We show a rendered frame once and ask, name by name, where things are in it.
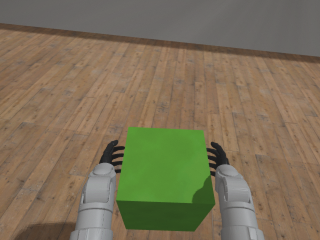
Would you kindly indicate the robot right forearm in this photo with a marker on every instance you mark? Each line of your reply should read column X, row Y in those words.
column 236, row 205

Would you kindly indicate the left robot hand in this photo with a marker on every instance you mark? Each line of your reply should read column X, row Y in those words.
column 108, row 155

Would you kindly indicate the robot left forearm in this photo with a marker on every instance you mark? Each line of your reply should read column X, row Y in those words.
column 96, row 205

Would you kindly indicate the right robot hand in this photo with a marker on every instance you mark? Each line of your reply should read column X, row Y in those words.
column 220, row 158

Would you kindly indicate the carton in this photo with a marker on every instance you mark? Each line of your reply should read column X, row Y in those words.
column 165, row 181

